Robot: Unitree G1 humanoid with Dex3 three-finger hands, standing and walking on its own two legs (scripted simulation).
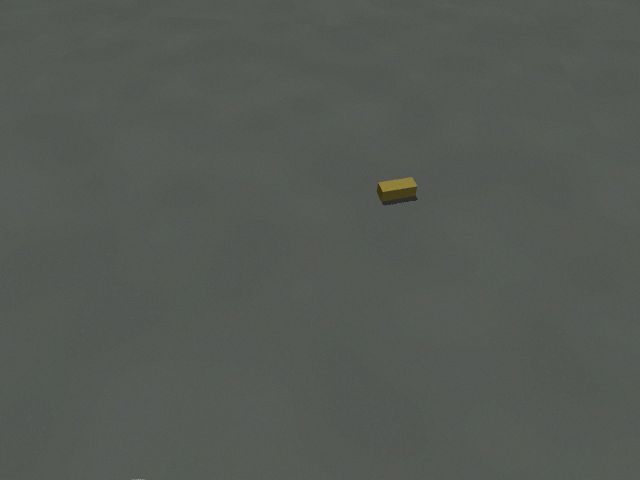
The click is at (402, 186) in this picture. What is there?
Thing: lying carton
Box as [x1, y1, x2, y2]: [377, 177, 416, 201]
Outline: 413,179 409,177 378,182 377,193 381,201 414,195 416,185
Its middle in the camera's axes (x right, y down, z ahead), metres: +0.36 -0.23 +1.80
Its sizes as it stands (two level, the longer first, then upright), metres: 0.169 0.068 0.061
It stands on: the floor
